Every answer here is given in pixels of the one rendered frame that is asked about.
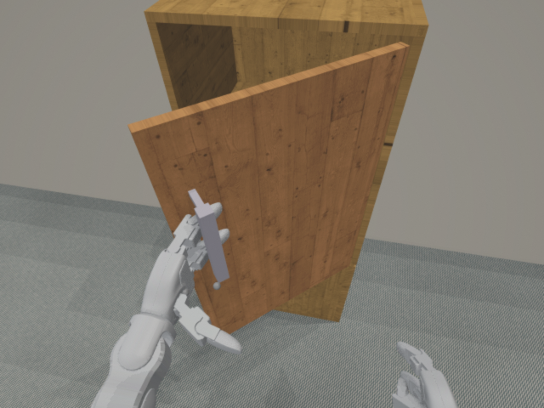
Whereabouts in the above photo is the cupboard door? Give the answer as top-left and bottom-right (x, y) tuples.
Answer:
(128, 42), (410, 334)

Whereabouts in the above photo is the robot right hand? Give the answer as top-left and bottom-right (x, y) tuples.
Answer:
(392, 342), (458, 408)

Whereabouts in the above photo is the robot left forearm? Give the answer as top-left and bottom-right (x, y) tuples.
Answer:
(90, 313), (177, 408)

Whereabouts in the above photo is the robot left hand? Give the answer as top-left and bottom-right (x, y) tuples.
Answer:
(140, 202), (242, 354)

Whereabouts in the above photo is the handle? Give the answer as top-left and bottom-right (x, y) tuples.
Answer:
(188, 189), (230, 283)

